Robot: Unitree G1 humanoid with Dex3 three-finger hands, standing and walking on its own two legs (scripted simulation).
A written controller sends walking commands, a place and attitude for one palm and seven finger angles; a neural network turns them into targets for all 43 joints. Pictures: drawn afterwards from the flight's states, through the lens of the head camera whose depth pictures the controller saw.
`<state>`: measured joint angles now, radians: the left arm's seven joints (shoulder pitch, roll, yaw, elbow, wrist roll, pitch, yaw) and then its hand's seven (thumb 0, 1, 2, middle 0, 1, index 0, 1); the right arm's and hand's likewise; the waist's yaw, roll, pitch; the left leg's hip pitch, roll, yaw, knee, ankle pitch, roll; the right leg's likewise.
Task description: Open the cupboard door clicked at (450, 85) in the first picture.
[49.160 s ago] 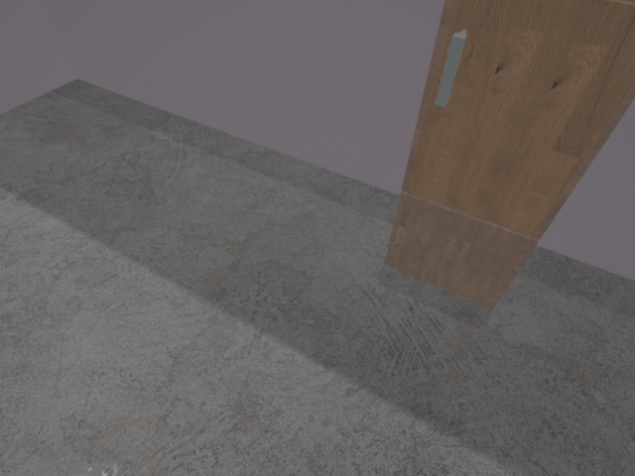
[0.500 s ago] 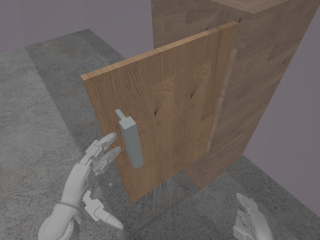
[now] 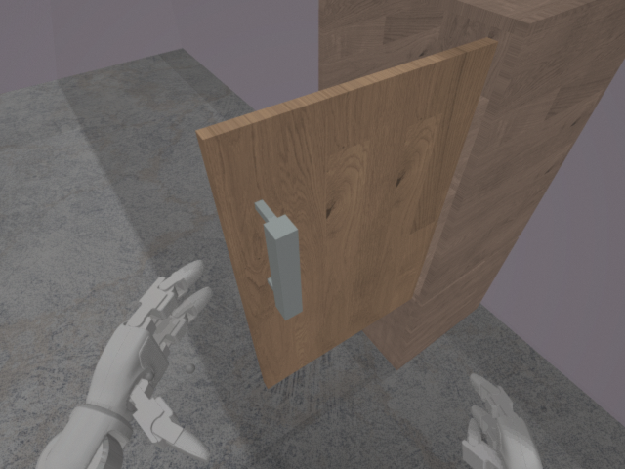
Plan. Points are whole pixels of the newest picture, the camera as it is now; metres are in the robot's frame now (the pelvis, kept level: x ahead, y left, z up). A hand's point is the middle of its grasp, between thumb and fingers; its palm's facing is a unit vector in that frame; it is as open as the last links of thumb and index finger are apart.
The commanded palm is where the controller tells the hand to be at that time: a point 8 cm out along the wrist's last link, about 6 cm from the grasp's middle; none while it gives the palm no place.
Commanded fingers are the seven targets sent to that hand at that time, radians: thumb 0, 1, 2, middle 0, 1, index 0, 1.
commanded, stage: draw the hand back to the body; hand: left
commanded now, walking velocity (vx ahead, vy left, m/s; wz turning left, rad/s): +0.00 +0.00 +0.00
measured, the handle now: (276, 261) +0.34 +0.07 +0.12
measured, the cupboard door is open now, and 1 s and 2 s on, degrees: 88 88 88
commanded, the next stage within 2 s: step back with the hand held close in 1.54 s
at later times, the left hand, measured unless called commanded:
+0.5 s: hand (139, 352) +0.20 +0.18 +0.14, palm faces -0.09 -0.98 -0.15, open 16.1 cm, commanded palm +0.18 +0.24 +0.15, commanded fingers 0.00 -0.22 0.42 -0.16 -0.30 -0.16 -0.30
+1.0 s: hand (73, 306) +0.23 +0.24 +0.18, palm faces +0.37 -0.83 -0.41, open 11.0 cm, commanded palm +0.18 +0.28 +0.20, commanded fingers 0.00 0.65 0.80 -0.19 -0.30 -0.19 -0.30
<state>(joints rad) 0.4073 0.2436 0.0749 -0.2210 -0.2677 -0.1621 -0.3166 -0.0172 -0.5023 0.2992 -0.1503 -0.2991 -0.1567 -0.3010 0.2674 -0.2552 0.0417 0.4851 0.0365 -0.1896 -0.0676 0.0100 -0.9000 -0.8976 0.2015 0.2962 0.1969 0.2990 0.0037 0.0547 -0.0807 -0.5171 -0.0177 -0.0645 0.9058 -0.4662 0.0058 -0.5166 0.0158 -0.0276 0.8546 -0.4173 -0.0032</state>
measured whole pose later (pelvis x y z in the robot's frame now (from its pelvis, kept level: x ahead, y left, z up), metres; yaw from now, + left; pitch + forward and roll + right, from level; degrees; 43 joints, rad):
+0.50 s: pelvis +0.01 +0.01 +0.01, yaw +0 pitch +1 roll -2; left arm 0.45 0.30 0.16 -0.38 -0.24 0.00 -0.27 -0.02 -0.45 0.32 -0.15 -0.30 -0.16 -0.30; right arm 0.27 -0.24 0.07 0.51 0.04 -0.21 -0.07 0.01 -0.90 -0.90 0.20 0.30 0.20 0.30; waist 0.03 0.06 -0.08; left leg -0.38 -0.03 -0.05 0.80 -0.44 0.02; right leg -0.38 0.01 -0.01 0.74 -0.38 0.01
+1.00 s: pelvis +0.03 +0.00 +0.04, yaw -2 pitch -3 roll -1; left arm 0.48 0.32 0.26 -0.38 -0.04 -0.06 0.12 0.00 0.32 0.65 -0.19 -0.30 -0.19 -0.30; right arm 0.21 -0.22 0.03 0.63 0.00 -0.13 -0.09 0.01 -0.90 -0.90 0.20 0.30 0.20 0.30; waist 0.06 0.07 0.00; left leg -0.12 -0.01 -0.03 0.49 -0.32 0.01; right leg -0.14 0.01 0.01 0.48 -0.28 0.00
